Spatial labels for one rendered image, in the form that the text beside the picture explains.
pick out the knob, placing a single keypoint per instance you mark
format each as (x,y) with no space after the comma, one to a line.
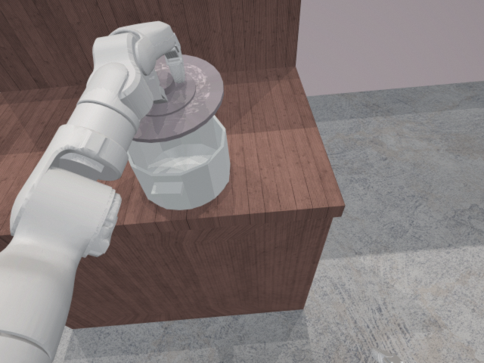
(166,81)

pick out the robot left upper arm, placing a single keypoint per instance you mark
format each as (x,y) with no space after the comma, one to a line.
(68,217)

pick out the robot left forearm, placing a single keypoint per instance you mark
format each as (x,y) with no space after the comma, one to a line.
(97,136)

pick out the table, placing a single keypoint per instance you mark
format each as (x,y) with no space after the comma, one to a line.
(254,248)

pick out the lid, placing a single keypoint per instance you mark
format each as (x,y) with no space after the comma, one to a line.
(190,105)

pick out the pot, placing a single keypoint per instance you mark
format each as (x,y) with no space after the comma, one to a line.
(186,172)

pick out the robot right hand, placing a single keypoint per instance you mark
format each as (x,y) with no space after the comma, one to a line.
(382,356)

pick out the robot left hand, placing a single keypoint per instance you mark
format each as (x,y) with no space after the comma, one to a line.
(165,43)

